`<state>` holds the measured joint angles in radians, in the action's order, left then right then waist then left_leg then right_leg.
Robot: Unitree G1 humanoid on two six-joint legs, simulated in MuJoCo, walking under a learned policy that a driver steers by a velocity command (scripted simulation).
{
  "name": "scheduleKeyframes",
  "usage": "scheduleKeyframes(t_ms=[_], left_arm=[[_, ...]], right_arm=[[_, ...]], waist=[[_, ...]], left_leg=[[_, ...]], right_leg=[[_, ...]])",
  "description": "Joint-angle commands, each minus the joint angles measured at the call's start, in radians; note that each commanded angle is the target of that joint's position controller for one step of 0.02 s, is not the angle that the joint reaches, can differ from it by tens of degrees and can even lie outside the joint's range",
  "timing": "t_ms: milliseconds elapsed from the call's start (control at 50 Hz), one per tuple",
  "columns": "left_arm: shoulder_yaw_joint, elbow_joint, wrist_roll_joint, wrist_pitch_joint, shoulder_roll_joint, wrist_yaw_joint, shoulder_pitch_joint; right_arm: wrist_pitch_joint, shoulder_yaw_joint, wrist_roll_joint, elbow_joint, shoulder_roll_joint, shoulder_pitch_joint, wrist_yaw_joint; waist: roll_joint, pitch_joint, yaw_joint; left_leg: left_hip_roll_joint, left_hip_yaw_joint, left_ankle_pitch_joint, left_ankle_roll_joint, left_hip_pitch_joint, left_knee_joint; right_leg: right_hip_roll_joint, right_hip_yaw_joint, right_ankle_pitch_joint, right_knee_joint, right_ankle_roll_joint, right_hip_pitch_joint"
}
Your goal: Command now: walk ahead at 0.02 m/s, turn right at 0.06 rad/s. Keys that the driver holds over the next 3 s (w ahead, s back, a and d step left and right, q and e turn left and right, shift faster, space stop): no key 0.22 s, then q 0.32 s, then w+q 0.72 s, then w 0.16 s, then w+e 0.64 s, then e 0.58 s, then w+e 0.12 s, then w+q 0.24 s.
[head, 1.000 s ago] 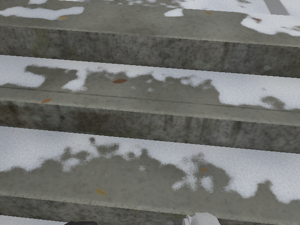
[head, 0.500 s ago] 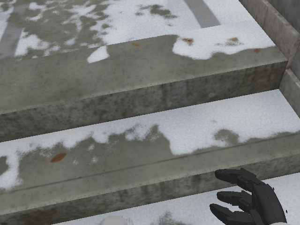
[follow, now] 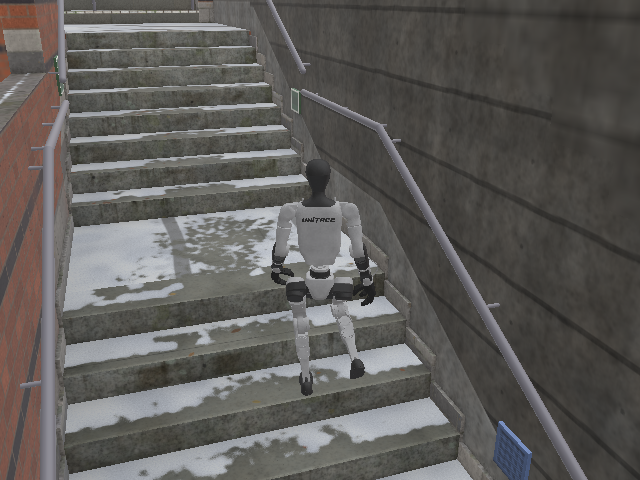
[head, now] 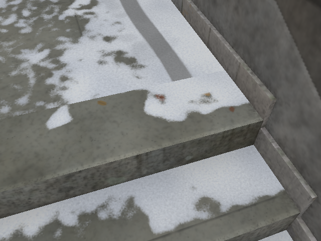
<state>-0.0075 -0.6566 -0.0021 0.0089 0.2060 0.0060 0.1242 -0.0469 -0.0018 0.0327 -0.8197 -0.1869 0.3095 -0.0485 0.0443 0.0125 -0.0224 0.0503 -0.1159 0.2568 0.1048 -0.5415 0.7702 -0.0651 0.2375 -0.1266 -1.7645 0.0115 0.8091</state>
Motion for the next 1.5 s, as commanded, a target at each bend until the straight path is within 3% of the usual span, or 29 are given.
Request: scheduleKeyframes(t_ms=[20, 180, 380, 420, 480, 540, 640, 680, 700, 720, 740, 800, 840, 880, 920, 960, 1000, 1040, 1060, 1080, 1100, 1160, 1260, 1340, 1400, 1420, 1440, 1460, 1500], left_arm=[[0.000, -0.003, 0.009, -0.019, 0.034, -0.022, 0.162], [0.009, 0.059, -0.005, -0.034, 0.058, -0.053, 0.086], [0.014, 0.025, 0.013, -0.033, 0.034, -0.049, 0.228], [0.035, -0.034, 0.014, -0.016, 0.055, -0.037, 0.340], [0.060, 0.044, 0.058, 0.013, 0.152, -0.026, 0.101], [0.062, 0.165, 0.033, 0.021, 0.163, -0.038, -0.087], [0.064, 0.203, 0.039, 0.013, 0.166, -0.065, -0.017], [0.029, 0.218, 0.040, 0.042, 0.059, -0.045, -0.151], [-0.002, 0.257, 0.031, 0.059, -0.069, -0.026, -0.177], [-0.017, 0.282, 0.017, 0.062, -0.060, 0.005, 0.051], [0.005, 0.283, 0.001, 0.092, 0.055, 0.026, 0.020], [0.004, 0.306, 0.022, 0.106, 0.062, 0.029, -0.119], [0.009, 0.299, 0.036, 0.075, 0.065, 0.005, -0.131], [-0.016, 0.314, 0.020, 0.062, 0.025, -0.020, -0.142], [0.016, 0.255, -0.011, 0.052, 0.063, -0.040, -0.125], [0.056, 0.169, -0.012, 0.018, 0.066, -0.049, 0.110], [0.084, 0.050, 0.000, 0.009, 0.077, -0.043, 0.398], [0.089, -0.039, 0.008, 0.031, 0.084, -0.027, 0.486], [0.081, 0.008, 0.038, 0.057, 0.136, -0.017, 0.338], [0.116, 0.024, 0.023, 0.080, 0.200, -0.029, 0.242], [0.111, 0.014, -0.027, 0.089, 0.179, -0.040, 0.128], [0.066, -0.088, -0.006, 0.058, 0.070, -0.042, 0.123], [0.053, -0.192, 0.039, 0.064, 0.040, -0.035, 0.302], [0.078, -0.206, 0.007, 0.059, 0.108, -0.053, 0.386], [0.072, -0.200, -0.006, 0.036, 0.119, -0.091, 0.350], [0.072, -0.238, -0.035, 0.010, 0.126, -0.080, 0.438], [0.058, -0.241, -0.009, 0.004, 0.123, -0.063, 0.448], [0.063, -0.238, 0.000, 0.022, 0.197, -0.043, 0.455], [0.074, -0.178, -0.011, 0.044, 0.263, -0.056, 0.288]], right_arm=[[-0.010, -0.004, 0.002, 0.111, -0.054, -0.067, -0.014], [0.066, 0.027, -0.005, 0.173, -0.092, 0.067, -0.070], [0.086, 0.070, -0.025, 0.275, -0.135, -0.132, -0.084], [0.129, 0.064, -0.053, 0.255, -0.088, -0.077, -0.071], [0.073, 0.083, -0.045, 0.264, -0.029, 0.027, -0.017], [0.091, 0.098, -0.015, 0.275, -0.163, 0.034, -0.007], [0.108, 0.066, -0.018, 0.257, -0.090, 0.114, 0.022], [0.091, 0.075, -0.024, 0.122, -0.092, 0.363, 0.026], [0.059, 0.081, -0.005, 0.108, -0.137, 0.378, 0.036], [0.031, 0.078, -0.022, 0.251, -0.241, 0.088, 0.010], [0.006, 0.087, -0.026, 0.298, -0.263, 0.022, 0.007], [-0.042, 0.074, -0.035, 0.238, -0.211, 0.113, 0.008], [-0.041, 0.066, -0.038, 0.203, -0.178, 0.143, 0.007], [-0.002, 0.055, -0.037, 0.228, -0.145, 0.085, -0.017], [-0.003, 0.071, -0.061, 0.248, -0.192, 0.024, -0.014], [-0.002, 0.082, -0.067, 0.246, -0.216, -0.102, 0.000], [0.008, 0.069, -0.089, 0.270, -0.148, -0.154, 0.007], [-0.034, 0.010, -0.050, 0.331, 0.044, -0.217, 0.037], [-0.053, 0.012, -0.063, 0.323, 0.023, -0.043, 0.046], [-0.058, 0.028, -0.102, 0.290, -0.071, 0.123, 0.044], [-0.043, 0.035, -0.135, 0.328, -0.099, 0.025, 0.039], [0.023, 0.024, -0.106, 0.329, -0.076, -0.075, 0.049], [0.050, 0.009, -0.104, 0.339, -0.005, -0.099, 0.067], [0.034, -0.017, -0.080, 0.430, 0.010, -0.292, 0.060], [0.032, -0.031, -0.048, 0.445, 0.017, -0.358, 0.087], [0.012, -0.029, -0.038, 0.449, -0.005, -0.416, 0.096], [-0.020, -0.008, -0.037, 0.454, -0.046, -0.415, 0.103], [-0.030, 0.021, -0.057, 0.441, -0.077, -0.307, 0.102], [0.000, 0.088, -0.033, 0.323, -0.167, -0.042, 0.088]], waist=[[-0.111, 0.035, 0.061], [-0.162, 0.102, -0.053], [-0.181, 0.051, 0.019], [-0.009, -0.001, 0.052], [0.359, 0.165, -0.099], [0.111, 0.108, -0.140], [0.049, 0.014, -0.130], [-0.053, 0.060, -0.213], [-0.260, 0.009, -0.167], [-0.370, 0.065, 0.034], [-0.296, -0.038, 0.013], [-0.029, -0.047, -0.018], [-0.059, -0.022, -0.019], [-0.049, -0.084, 0.002], [-0.131, -0.042, -0.006], [-0.195, 0.036, 0.141], [-0.087, 0.094, 0.269], [0.110, 0.100, 0.225], [0.149, 0.131, 0.062], [0.232, 0.141, -0.030], [0.250, -0.018, -0.068], [0.066, -0.207, -0.043], [0.021, -0.143, 0.025], [0.012, -0.172, 0.073], [0.073, -0.132, 0.080], [-0.013, -0.085, 0.102], [-0.035, -0.014, 0.092], [0.125, 0.104, 0.037], [0.180, 0.143, -0.126]], left_leg=[[-0.196, 0.317, 0.088, 0.142, 0.035, -0.297], [-0.327, 0.563, 0.186, 0.202, 0.290, -0.259], [-0.230, 0.535, 0.144, 0.067, -0.015, -0.095], [-0.038, 0.276, 0.136, -0.045, -0.072, 0.074], [0.126, 0.212, 0.451, -0.190, -0.372, 0.838], [-0.026, 0.151, 0.229, -0.246, -0.313, 0.875], [0.006, 0.015, 0.210, -0.161, 0.021, 0.153], [0.047, 0.029, 0.114, -0.013, 0.413, -0.118], [-0.013, 0.344, 0.077, 0.092, 0.441, -0.114], [-0.204, 1.064, 0.616, 0.265, 0.324, -0.472], [-0.300, 1.307, 0.943, 0.295, 0.211, -0.597], [-0.206, 1.021, 0.509, 0.203, 0.215, -0.421], [-0.133, 0.834, 0.372, 0.168, 0.242, -0.406], [-0.105, 0.708, 0.280, 0.135, 0.083, -0.474], [-0.074, 0.546, 0.150, 0.111, 0.026, -0.507], [-0.034, 0.441, 0.040, 0.103, -0.177, -0.399], [0.057, 0.336, -0.075, 0.013, -0.282, -0.019], [0.092, 0.366, 0.210, -0.026, -0.478, 0.648], [0.060, 0.395, 0.188, -0.073, -0.531, 0.804], [-0.014, 0.374, 0.148, -0.093, -0.583, 0.906], [-0.098, 0.382, 0.085, -0.105, -0.683, 0.973], [-0.091, 0.340, 0.012, -0.154, -0.619, 1.073], [-0.066, 0.248, -0.101, -0.132, -0.629, 1.287], [-0.185, 0.251, -0.023, -0.120, -0.814, 0.974], [-0.258, 0.109, -0.076, -0.094, -0.522, 0.544], [-0.167, -0.054, 0.086, -0.066, -0.378, 0.422], [-0.094, -0.096, -0.017, -0.044, -0.064, 0.233], [-0.052, -0.051, -0.119, -0.067, 0.259, -0.026], [-0.116, 0.099, -0.450, -0.075, 0.550, -0.520]], right_leg=[[0.032, -0.067, 0.094, 0.028, -0.049, 0.030], [0.124, -0.086, -0.026, 0.187, -0.159, 0.161], [0.139, -0.155, -0.164, 0.852, -0.106, -0.265], [0.042, -0.337, 0.014, 1.264, -0.136, -0.527], [0.344, -0.007, 1.029, 1.151, 0.036, -0.855], [0.370, 0.010, 0.495, 1.142, 0.115, -0.656], [0.242, -0.181, 0.010, 1.024, 0.083, -0.495], [0.161, -0.256, -0.269, 0.702, 0.088, -0.237], [0.018, -0.264, -0.409, 0.188, 0.043, -0.004], [0.000, -0.064, -0.284, 0.129, 0.034, 0.108], [0.027, -0.046, -0.220, 0.071, 0.042, 0.185], [0.040, -0.032, -0.119, 0.078, 0.015, 0.170], [0.062, -0.060, -0.092, 0.171, -0.003, 0.105], [0.088, -0.126, -0.310, 0.530, -0.025, -0.061], [0.056, -0.240, -0.170, 0.798, -0.053, -0.298], [0.056, -0.289, -0.224, 0.799, -0.052, -0.676], [0.071, -0.280, -0.220, 1.182, -0.006, -0.948], [0.271, 0.057, -0.087, 1.215, 0.053, -1.023], [0.456, 0.482, -0.199, 1.415, 0.237, -0.954], [0.586, 0.786, -0.735, 1.578, 0.370, -0.921], [0.592, 0.766, -0.999, 1.643, 0.335, -0.781], [0.376, 0.228, -0.562, 1.558, 0.190, -0.491], [0.369, -0.112, -0.233, 1.522, 0.165, -0.541], [0.397, -0.157, -0.273, 1.594, 0.130, -0.820], [0.411, -0.267, -0.069, 1.678, 0.115, -0.799], [0.326, -0.327, 0.252, 1.632, 0.135, -0.836], [0.291, -0.349, 0.825, 1.443, 0.120, -0.818], [0.333, -0.260, 1.121, 1.308, 0.122, -0.803], [0.294, -0.222, 0.940, 1.026, 0.033, -0.767]])
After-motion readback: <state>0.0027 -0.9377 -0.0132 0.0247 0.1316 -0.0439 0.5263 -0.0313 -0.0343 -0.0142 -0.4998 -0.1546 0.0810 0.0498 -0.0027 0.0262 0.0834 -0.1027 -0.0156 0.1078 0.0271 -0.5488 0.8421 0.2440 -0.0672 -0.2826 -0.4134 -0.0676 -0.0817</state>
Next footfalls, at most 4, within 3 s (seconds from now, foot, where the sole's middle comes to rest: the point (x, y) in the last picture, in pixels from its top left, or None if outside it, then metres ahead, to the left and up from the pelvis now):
0.38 right None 0.07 -0.27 -0.74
0.68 left None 0.11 -0.07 -0.74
1.04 right None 0.26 -0.29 -0.73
1.50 left None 0.19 0.19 -0.74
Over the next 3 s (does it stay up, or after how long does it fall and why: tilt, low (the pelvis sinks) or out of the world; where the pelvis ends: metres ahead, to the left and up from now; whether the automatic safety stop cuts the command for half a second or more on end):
stays up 0.81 0.39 0.37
